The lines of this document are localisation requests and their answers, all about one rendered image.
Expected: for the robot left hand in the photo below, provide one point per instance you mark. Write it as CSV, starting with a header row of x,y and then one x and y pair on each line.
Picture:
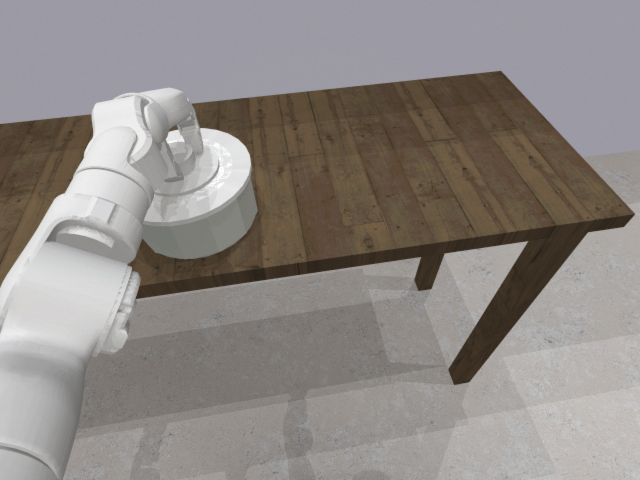
x,y
180,112

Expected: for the lid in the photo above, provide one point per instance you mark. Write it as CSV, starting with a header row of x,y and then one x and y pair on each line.
x,y
218,176

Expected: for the pot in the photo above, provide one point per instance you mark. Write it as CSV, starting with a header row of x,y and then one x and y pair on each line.
x,y
207,236

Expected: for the robot left upper arm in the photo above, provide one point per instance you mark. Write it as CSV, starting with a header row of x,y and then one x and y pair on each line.
x,y
70,305

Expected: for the robot left forearm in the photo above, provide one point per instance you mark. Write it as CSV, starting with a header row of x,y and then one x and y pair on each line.
x,y
104,206

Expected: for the table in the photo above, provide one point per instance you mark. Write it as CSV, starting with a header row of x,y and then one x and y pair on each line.
x,y
360,175

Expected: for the knob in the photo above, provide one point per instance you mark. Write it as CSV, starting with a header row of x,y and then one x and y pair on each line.
x,y
183,155

